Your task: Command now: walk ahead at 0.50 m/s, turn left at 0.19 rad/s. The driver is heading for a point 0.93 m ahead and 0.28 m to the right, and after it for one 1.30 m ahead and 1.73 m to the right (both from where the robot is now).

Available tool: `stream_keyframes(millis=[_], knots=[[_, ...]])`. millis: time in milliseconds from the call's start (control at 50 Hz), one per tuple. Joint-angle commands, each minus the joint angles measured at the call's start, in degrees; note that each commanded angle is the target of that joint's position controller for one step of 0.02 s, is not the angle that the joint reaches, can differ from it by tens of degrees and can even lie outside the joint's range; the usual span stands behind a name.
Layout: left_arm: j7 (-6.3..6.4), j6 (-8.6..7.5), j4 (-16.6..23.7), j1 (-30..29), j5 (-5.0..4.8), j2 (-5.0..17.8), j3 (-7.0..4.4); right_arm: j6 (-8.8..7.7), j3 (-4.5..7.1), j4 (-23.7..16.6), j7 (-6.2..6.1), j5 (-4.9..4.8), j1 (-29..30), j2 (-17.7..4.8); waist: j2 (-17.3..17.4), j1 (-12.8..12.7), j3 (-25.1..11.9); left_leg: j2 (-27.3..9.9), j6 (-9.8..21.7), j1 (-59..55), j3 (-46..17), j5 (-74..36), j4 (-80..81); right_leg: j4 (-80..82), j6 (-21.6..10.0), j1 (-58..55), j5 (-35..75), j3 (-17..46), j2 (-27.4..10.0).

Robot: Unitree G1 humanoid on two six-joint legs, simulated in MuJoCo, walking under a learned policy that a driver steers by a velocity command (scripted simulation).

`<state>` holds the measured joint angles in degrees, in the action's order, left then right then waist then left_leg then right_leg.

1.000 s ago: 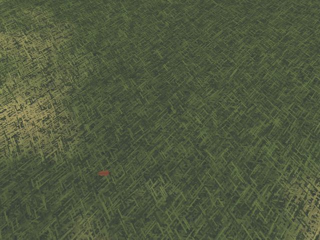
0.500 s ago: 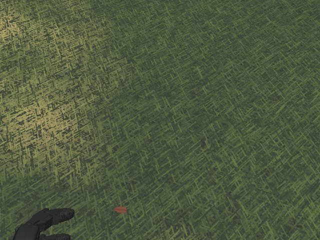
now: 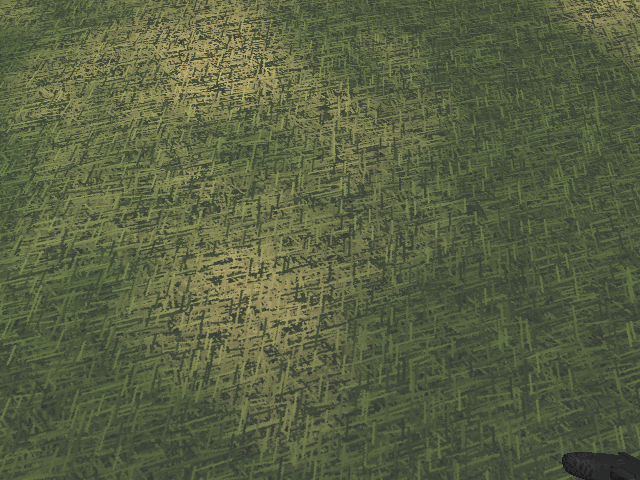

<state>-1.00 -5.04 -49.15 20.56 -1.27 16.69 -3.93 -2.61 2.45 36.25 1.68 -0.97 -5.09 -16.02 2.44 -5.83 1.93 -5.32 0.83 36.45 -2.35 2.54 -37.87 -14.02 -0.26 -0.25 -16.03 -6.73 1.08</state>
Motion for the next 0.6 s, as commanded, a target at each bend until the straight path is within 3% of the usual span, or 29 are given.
stream_keyframes(millis=[20,40,60,80,100,120,140,160,180,200,240,300,340,420,520,560,580,600], knots=[[0.26,0.16,2.2,-0.9,-0.82,11.0,-2.32,-1.16,0.78,-5.8,0.62,-0.20,5.4,-3.8,-6.6,1.9,1.6,1.8,1.6,-2.9,2.4,2.3,4.8,2.7,-9.5,0.2,22.4,8.2,-16.4],[0.39,0.56,1.8,-0.9,-0.96,11.5,-2.39,-1.18,1.13,-5.9,0.66,-0.07,4.4,-4.6,-7.2,3.0,0.9,2.8,2.5,-5.2,3.2,4.3,6.2,0.5,-8.9,-1.1,27.1,7.9,-16.8],[0.51,0.93,1.4,-1.2,-1.17,11.7,-2.27,-1.26,1.87,-5.1,0.50,0.25,0.9,-5.8,-7.5,5.8,-1.3,4.4,3.6,-12.2,4.5,4.5,8.5,-4.5,-7.9,-0.6,35.5,7.1,-15.9],[0.61,1.15,1.1,-1.1,-1.13,10.8,-1.69,-1.25,3.28,-2.6,0.10,0.50,-7.2,-8.1,-6.8,10.1,-6.1,6.0,5.2,-24.5,5.6,2.7,10.4,-13.9,-6.4,2.3,41.3,5.3,-13.4],[0.69,0.86,2.0,-1.3,0.01,8.2,-0.42,-1.00,4.73,-0.7,-0.71,1.03,-17.1,-11.9,-4.1,14.5,-13.4,-1.0,7.9,-41.6,-1.6,0.3,7.8,-28.7,-4.1,13.2,30.8,3.8,-10.8],[0.35,-0.03,4.0,4.3,0.84,1.2,1.87,-0.73,5.67,-0.3,-1.25,1.92,-20.7,-17.7,10.9,11.7,-21.6,-17.5,16.5,-60.0,-28.8,8.9,12.2,-51.0,0.1,35.4,-6.9,3.5,-1.1],[0.25,-0.91,2.8,2.3,-0.45,5.9,0.78,-0.80,4.53,-0.5,-1.21,1.62,-21.6,-12.9,8.6,14.0,-24.9,-19.1,17.6,-58.7,-37.5,13.1,17.8,-59.6,0.0,40.5,-17.2,13.1,-0.9],[0.11,-1.12,4.5,-1.8,-1.92,9.0,-0.31,-1.04,3.53,-0.1,-1.14,1.42,-18.6,-10.3,6.6,13.4,-15.7,-17.1,15.1,-52.5,-28.1,11.4,18.5,-61.7,-0.4,45.0,-13.9,13.2,-3.5],[0.27,-1.05,5.1,-4.5,-1.62,8.4,-0.18,-1.30,2.93,0.1,-1.06,1.18,-15.3,-8.4,4.2,11.6,-10.8,-14.5,13.4,-45.4,-20.7,8.0,19.6,-59.3,-0.5,44.3,-9.1,11.8,-6.2],[0.47,-0.67,5.3,-5.8,-0.67,7.8,-0.34,-1.60,2.47,0.4,-0.84,1.32,-12.1,-6.6,3.1,9.7,-7.2,-12.4,12.4,-38.9,-15.9,5.3,21.7,-56.3,-0.2,42.6,-5.7,11.4,-7.7],[0.58,1.12,4.2,-3.1,-0.59,6.1,-0.47,-2.74,2.20,0.7,-0.66,1.71,-8.7,-4.6,4.1,6.4,-4.9,-10.5,11.6,-31.0,-9.6,2.3,26.3,-53.9,0.3,36.3,-1.1,12.1,-9.2],[0.86,2.84,4.6,-4.1,-0.44,3.6,-0.18,-4.12,2.82,2.5,-0.98,1.86,-7.7,-5.4,1.6,5.0,-1.7,-10.5,11.7,-27.6,-2.8,-2.8,30.1,-50.4,1.4,37.4,3.4,13.0,-9.3],[0.73,2.99,5.6,-6.6,-0.18,3.2,-0.16,-4.19,3.14,3.7,-1.50,2.11,-8.5,-5.9,0.8,5.4,-0.4,-9.8,11.0,-28.8,1.5,-5.0,30.7,-45.2,1.7,40.0,9.1,13.6,-9.0],[-0.75,2.47,7.6,-13.5,0.12,1.7,0.60,-3.74,3.68,5.1,-2.22,1.69,-9.7,-7.7,-0.1,7.7,1.8,-8.4,9.1,-30.2,9.0,-5.7,31.5,-31.6,0.9,38.3,19.6,9.7,-7.9],[-2.39,2.47,11.9,-21.0,0.07,1.9,0.88,-1.89,4.63,7.8,-2.53,0.31,-13.9,-9.8,-0.5,10.1,4.1,-11.3,7.9,-39.9,12.1,-10.3,28.0,-23.7,-2.0,41.0,14.7,5.8,-6.7],[-2.90,2.58,13.0,-20.5,0.03,3.0,0.30,-0.97,4.98,8.0,-2.81,-0.05,-13.4,-11.1,1.0,8.6,2.4,-11.7,6.7,-42.5,13.6,-24.7,22.6,-22.6,-3.9,37.5,9.2,3.0,-4.2],[-2.94,2.75,13.0,-18.2,-0.01,4.1,-0.34,-0.49,5.20,7.8,-3.06,-0.22,-12.9,-12.1,2.2,7.0,0.0,-11.5,5.9,-43.3,14.3,-35.1,17.8,-23.0,-5.1,33.3,6.1,1.1,-2.0],[-2.81,2.89,11.9,-12.6,-0.20,6.0,-1.47,0.08,5.28,7.6,-3.29,-0.34,-12.1,-12.6,2.8,3.6,-3.4,-10.7,5.0,-42.5,15.2,-42.6,9.5,-22.4,-6.6,25.9,4.3,-0.4,0.6]])
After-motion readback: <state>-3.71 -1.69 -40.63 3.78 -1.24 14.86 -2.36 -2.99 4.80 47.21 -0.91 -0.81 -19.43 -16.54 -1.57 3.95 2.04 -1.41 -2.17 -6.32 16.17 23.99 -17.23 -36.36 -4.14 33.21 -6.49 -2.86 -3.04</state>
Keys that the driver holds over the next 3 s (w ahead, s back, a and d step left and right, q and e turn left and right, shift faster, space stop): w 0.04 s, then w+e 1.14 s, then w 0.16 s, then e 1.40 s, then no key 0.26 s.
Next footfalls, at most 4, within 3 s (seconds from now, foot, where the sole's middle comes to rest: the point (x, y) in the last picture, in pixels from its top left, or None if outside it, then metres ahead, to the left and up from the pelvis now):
0.10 left None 0.23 0.14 -0.78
0.62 right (433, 475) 0.49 -0.14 -0.78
1.10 left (401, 324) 0.83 -0.07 -0.78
1.58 right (548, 326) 0.86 -0.41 -0.78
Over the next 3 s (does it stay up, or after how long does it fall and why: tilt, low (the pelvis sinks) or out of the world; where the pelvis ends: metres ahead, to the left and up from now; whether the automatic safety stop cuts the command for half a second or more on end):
stays up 0.87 -0.29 0.00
